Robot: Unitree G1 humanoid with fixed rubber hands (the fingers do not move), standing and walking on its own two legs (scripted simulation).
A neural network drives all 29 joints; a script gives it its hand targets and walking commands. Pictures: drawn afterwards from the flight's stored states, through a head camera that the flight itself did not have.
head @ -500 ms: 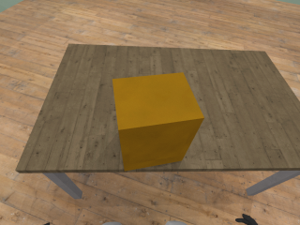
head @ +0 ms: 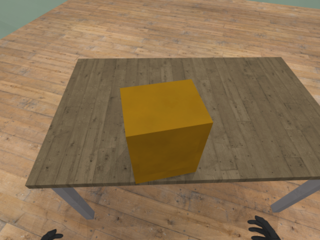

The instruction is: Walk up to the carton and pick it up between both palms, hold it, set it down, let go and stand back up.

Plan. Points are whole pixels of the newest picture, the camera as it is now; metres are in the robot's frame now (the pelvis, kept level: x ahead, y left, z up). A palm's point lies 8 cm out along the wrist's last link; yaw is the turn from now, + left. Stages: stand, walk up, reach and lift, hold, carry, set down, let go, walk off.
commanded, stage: walk up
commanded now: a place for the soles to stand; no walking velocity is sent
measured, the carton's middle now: (161, 134) +0.41 +0.00 -0.02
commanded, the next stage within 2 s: none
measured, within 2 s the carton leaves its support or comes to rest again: neither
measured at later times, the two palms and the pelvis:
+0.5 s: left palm out of the picture +0.07 +0.29 -0.08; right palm out of the picture +0.11 -0.28 -0.09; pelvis -0.01 +0.00 +0.00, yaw +0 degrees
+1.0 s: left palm out of the picture +0.06 +0.29 -0.08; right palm out of the picture +0.09 -0.28 -0.08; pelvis -0.04 +0.00 +0.00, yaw +0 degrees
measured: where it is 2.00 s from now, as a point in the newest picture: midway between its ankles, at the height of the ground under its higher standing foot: outside the picture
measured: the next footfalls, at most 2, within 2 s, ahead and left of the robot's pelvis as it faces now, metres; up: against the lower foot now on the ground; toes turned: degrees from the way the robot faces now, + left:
none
